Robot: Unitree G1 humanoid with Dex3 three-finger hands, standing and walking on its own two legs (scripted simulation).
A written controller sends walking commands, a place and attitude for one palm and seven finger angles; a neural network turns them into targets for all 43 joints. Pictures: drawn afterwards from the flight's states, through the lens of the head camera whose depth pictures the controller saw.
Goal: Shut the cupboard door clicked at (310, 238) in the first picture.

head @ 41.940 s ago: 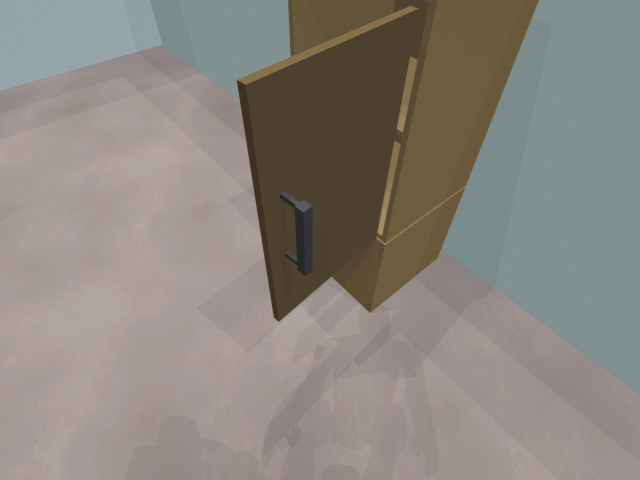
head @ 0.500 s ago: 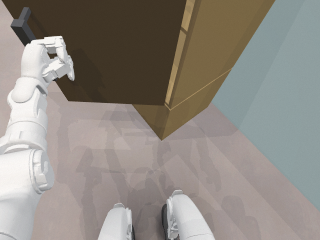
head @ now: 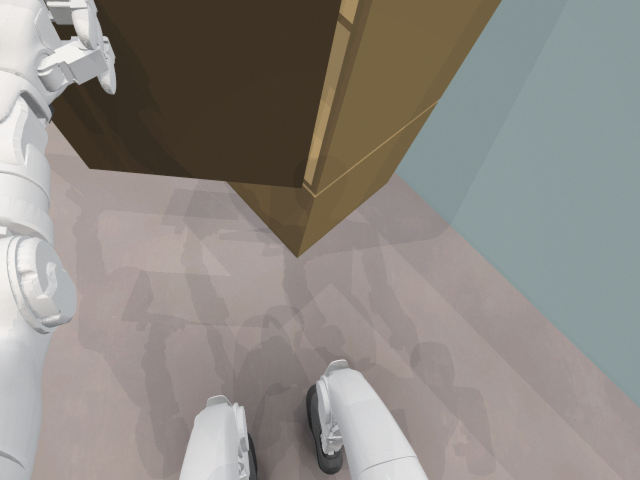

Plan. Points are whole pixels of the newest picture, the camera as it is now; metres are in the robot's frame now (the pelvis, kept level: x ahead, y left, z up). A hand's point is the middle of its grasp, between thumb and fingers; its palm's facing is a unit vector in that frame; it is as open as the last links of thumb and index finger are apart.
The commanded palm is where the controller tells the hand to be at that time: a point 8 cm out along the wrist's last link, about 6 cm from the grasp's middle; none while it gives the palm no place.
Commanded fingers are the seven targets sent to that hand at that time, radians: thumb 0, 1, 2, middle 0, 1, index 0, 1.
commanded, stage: push the door shut along its arc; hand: left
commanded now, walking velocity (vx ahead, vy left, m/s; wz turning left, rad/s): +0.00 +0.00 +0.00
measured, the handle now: (4, 42) +0.60 +0.24 +0.08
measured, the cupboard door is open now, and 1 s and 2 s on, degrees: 45 34 34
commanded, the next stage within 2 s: pull the fist back off the door in 0.36 s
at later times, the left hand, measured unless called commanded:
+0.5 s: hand (114, 24) +0.60 +0.13 +0.10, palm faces -0.28 -0.96 +0.01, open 3.3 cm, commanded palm +0.61 +0.14 +0.08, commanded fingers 0.00 0.90 0.90 -1.30 -1.50 -1.30 -1.50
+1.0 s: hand (134, 44) +0.59 +0.12 +0.09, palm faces +0.14 -0.99 -0.03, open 3.1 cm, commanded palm +0.54 +0.15 +0.08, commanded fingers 0.00 0.90 0.90 -1.30 -1.50 -1.30 -1.50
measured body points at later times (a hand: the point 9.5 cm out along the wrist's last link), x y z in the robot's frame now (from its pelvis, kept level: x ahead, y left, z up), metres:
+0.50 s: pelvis +0.00 +0.00 -0.01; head +0.21 +0.03 +0.39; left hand +0.61 +0.19 +0.10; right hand -0.03 -0.27 -0.09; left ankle +0.01 +0.09 -0.61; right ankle +0.07 -0.12 -0.61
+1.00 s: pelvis +0.02 -0.01 +0.03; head +0.19 +0.00 +0.45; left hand +0.57 +0.17 +0.10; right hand -0.03 -0.25 -0.08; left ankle +0.01 +0.09 -0.61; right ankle +0.07 -0.12 -0.61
